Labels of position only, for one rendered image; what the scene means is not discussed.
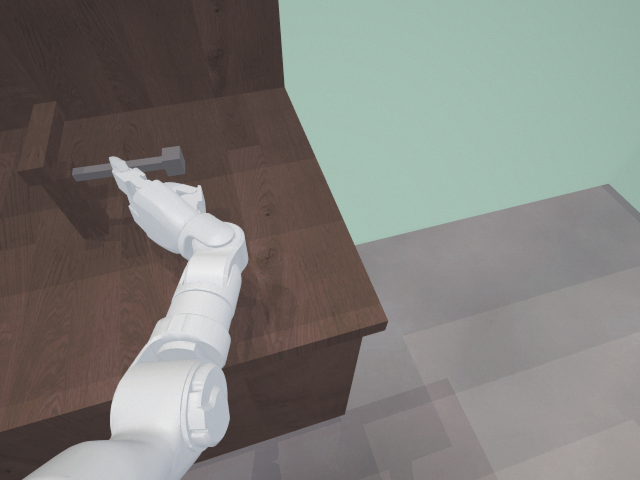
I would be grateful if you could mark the counter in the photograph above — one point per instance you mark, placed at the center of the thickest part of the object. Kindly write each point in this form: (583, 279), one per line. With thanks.
(82, 286)

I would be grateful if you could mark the robot left hand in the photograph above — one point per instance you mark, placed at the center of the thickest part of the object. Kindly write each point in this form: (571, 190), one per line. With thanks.
(160, 209)

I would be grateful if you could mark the left robot forearm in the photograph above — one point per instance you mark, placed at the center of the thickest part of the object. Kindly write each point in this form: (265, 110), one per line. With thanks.
(198, 320)

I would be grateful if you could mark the left robot upper arm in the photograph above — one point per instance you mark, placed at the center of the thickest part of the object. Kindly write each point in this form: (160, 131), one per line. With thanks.
(165, 413)

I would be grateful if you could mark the tap lever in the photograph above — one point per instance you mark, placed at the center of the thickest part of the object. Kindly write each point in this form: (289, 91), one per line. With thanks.
(172, 161)

